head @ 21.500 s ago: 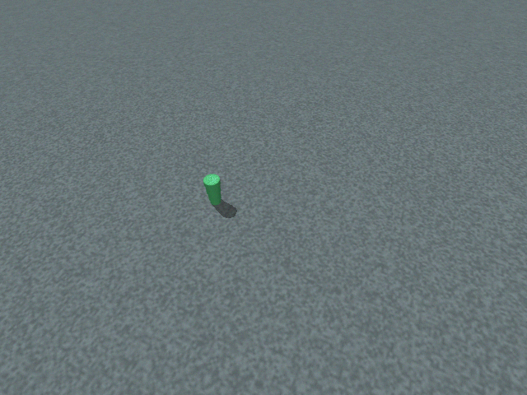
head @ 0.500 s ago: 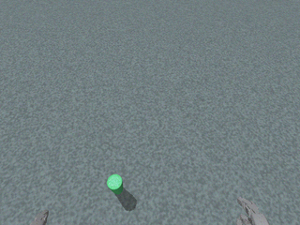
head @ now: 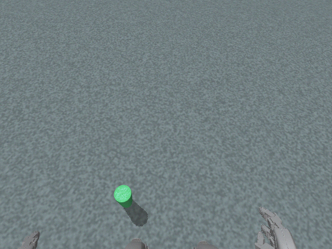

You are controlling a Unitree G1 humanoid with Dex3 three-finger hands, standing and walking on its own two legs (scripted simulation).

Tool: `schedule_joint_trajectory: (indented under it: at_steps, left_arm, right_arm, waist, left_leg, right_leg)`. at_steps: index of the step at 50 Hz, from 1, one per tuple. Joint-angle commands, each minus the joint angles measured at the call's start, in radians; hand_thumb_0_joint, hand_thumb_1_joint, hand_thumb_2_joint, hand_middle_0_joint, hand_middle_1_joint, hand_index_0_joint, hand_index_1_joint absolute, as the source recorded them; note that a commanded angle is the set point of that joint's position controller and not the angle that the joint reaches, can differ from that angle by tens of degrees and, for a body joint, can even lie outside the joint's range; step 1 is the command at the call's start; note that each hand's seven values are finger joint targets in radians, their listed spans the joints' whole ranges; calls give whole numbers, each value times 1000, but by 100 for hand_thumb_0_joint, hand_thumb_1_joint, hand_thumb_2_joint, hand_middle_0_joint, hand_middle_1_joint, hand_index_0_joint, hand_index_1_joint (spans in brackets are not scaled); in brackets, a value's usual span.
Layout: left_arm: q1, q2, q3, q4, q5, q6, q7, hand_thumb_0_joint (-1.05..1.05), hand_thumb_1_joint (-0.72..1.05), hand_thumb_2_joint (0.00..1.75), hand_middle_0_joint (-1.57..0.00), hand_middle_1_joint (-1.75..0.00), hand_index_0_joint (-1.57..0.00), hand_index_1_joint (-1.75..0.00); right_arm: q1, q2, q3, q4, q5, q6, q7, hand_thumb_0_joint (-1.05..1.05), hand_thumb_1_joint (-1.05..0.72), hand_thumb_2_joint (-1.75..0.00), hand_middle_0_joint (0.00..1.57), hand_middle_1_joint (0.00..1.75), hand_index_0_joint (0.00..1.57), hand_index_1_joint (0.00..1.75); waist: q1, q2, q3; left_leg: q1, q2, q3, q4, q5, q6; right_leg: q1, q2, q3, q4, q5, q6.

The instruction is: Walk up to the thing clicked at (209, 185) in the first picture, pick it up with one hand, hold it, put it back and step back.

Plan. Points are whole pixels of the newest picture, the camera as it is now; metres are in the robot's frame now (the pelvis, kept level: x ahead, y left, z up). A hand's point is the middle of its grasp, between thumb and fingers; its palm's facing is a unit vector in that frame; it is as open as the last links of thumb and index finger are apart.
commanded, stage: go down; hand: left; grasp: from the side
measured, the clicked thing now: (124, 198) +0.43 +0.20 -0.61
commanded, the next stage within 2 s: approach in 1.86 s
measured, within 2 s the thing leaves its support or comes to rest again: neither
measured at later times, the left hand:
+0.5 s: hand (55, 217) +0.27 +0.34 -0.20, palm faces +0.19 -0.96 -0.20, open 17.3 cm
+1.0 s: hand (57, 202) +0.33 +0.37 -0.26, palm faces +0.20 -0.97 -0.10, open 17.1 cm
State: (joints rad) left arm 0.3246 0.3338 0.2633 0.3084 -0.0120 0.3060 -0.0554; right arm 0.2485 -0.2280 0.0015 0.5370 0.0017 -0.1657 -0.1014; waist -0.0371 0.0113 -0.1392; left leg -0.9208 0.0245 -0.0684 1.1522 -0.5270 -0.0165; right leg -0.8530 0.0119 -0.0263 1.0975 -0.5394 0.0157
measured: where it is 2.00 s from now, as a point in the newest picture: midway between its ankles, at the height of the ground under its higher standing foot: outside the picture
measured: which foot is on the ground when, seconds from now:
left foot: down 0.00-1.00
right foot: down 0.00-1.00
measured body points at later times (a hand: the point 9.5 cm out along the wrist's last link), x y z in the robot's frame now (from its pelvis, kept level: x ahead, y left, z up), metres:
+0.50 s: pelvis -0.05 +0.00 -0.13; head +0.11 +0.03 +0.29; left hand +0.25 +0.39 -0.18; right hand +0.12 -0.27 -0.23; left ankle +0.01 +0.12 -0.65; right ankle -0.01 -0.13 -0.65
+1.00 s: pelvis -0.08 +0.00 -0.24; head +0.12 +0.04 +0.16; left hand +0.31 +0.42 -0.25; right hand +0.05 -0.28 -0.35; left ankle +0.01 +0.12 -0.65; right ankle -0.01 -0.13 -0.65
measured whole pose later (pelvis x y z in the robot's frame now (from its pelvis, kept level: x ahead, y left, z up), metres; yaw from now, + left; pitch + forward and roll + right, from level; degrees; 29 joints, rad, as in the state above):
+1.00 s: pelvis -0.08 +0.00 -0.24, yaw -5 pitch +33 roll -6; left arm -0.52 0.78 0.78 1.05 -0.17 -0.38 -0.57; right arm 0.14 -0.33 0.09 0.67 -0.04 -0.16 -0.03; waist -0.08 -0.03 -0.14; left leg -1.97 0.02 -0.13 2.05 -0.66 -0.03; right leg -1.90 0.04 -0.06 2.00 -0.69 0.02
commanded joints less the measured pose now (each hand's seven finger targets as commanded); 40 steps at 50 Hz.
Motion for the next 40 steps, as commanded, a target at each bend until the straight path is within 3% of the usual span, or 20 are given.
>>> schedule_joint_trajectory:
  at_steps: [1,3,4,8,10,12,14,16,19,20,21,22,24,31,35,38,40]
  left_arm:
    - [48,215,125,-123,-3,-78,-7,0,-54,5,-6,-3,-5,-5]
    - [41,218,136,-111,-11,-102,-17,0,-55,4,-6,-2,-5,-4]
    - [-1,225,129,-106,-12,-117,-25,0,-54,4,-6,-2,-5,-4]
    - [-235,278,175,-14,-31,-237,-55,0,-55,5,-6,-3,-5,-4]
    - [-341,314,198,10,-48,-320,-88,0,-60,2,-6,-2,-6,-3]
    - [-346,339,224,94,-70,-391,-134,0,-58,3,-6,-4,-6,-4]
    - [-432,377,250,111,-97,-462,-180,0,-53,6,-5,-7,-5,-7]
    - [-492,449,292,143,-102,-514,-212,0,-54,7,-5,-8,-5,-8]
    - [-506,526,369,255,-110,-555,-246,0,-52,8,-4,-8,-4,-8]
    - [-499,498,362,308,-113,-560,-258,0,-52,8,-4,-7,-4,-7]
    - [-541,523,385,302,-122,-571,-269,0,-48,9,-4,-7,-3,-7]
    - [-485,491,381,414,-126,-566,-281,0,-50,9,-4,-7,-3,-7]
    - [-529,542,416,415,-137,-583,-306,0,-48,9,-4,-6,-3,-6]
    - [-835,666,485,364,-162,-699,-384,0,-46,7,-3,-5,-3,-5]
    - [-908,692,495,472,-168,-738,-425,0,-43,6,-3,-5,-3,-4]
    - [-937,743,509,505,-163,-744,-455,0,-42,5,-3,-5,-3,-4]
    - [-965,765,517,526,-168,-742,-475,0,-43,4,-3,-5,-4,-4]
  right_arm:
    - [-7,-150,-73,-137,3,-58,-6,0,-88,-89,20,30,20,30]
    - [-5,-152,-74,-136,2,-63,-4,0,-89,-90,20,30,20,30]
    - [-1,-157,-75,-126,2,-65,-2,0,-89,-90,20,30,20,30]
    - [-33,-167,-72,-109,-1,-90,6,0,-91,-90,20,30,20,30]
    - [-43,-178,-76,-109,-1,-109,11,0,-93,-90,20,30,20,30]
    - [-41,-192,-79,-96,-2,-118,12,0,-93,-91,20,30,20,30]
    - [-36,-203,-79,-75,-2,-120,16,0,-92,-90,20,30,20,30]
    - [-26,-222,-76,-58,-2,-115,16,0,-91,-90,20,30,20,30]
    - [-15,-252,-71,-37,1,-91,23,0,-89,-90,20,30,20,30]
    - [-23,-245,-63,-36,1,-84,28,0,-89,-90,20,30,20,30]
    - [-15,-253,-63,-28,-3,-76,32,0,-89,-90,20,30,20,30]
    - [-25,-251,-54,-35,-1,-73,35,0,-88,-90,20,30,20,30]
    - [-18,-255,-57,-17,-3,-62,41,0,-88,-90,20,30,20,30]
    - [-10,-272,-49,25,-12,-49,49,0,-89,-90,20,30,20,30]
    - [-11,-281,-36,46,-22,-45,47,0,-89,-90,20,30,20,30]
    - [-7,-290,-25,47,-24,-37,48,0,-89,-90,20,30,20,30]
    - [-7,-297,-18,46,-26,-34,50,0,-89,-90,20,30,20,30]
  waist:
    - [9,73,-206]
    - [5,68,-210]
    - [-6,82,-187]
    - [-26,61,-138]
    - [-28,75,-204]
    - [-24,67,-246]
    - [-15,84,-322]
    - [3,132,-390]
    - [50,157,-451]
    - [49,151,-472]
    - [56,160,-494]
    - [60,124,-490]
    - [75,108,-524]
    - [20,122,-614]
    - [-3,125,-554]
    - [13,160,-540]
    - [6,169,-553]
  left_leg:
    - [144,-11,38,-113,311,26]
    - [121,-12,40,-100,284,29]
    - [104,-9,39,-92,253,28]
    - [-53,-6,33,-10,85,35]
    - [-98,-6,26,47,42,35]
    - [-148,-8,27,101,-8,38]
    - [-184,-10,28,152,-13,36]
    - [-181,-5,10,183,17,27]
    - [-186,2,-12,225,82,20]
    - [-199,-1,-8,256,120,21]
    - [-214,-4,-5,277,133,23]
    - [-239,-5,-7,290,155,26]
    - [-282,-9,8,339,181,34]
    - [-350,2,-8,469,169,40]
    - [-456,3,-7,511,32,43]
    - [-501,8,-6,508,-68,35]
    - [-531,7,-2,537,-97,35]
  right_leg:
    - [80,7,-18,-102,289,-28]
    - [57,5,-14,-94,268,-28]
    - [22,6,-13,-77,238,-30]
    - [-148,1,-10,10,83,-31]
    - [-225,1,-5,85,43,-33]
    - [-271,-2,15,126,-7,-34]
    - [-306,-4,34,170,-21,-34]
    - [-371,-4,25,238,1,-39]
    - [-458,4,-3,330,41,-47]
    - [-477,6,-6,348,67,-49]
    - [-484,7,-8,364,70,-52]
    - [-486,11,-17,380,88,-53]
    - [-480,12,-9,393,112,-52]
    - [-615,20,-24,517,100,-50]
    - [-695,23,-23,551,5,-51]
    - [-735,24,-26,574,-69,-53]
    - [-747,25,-30,594,-88,-53]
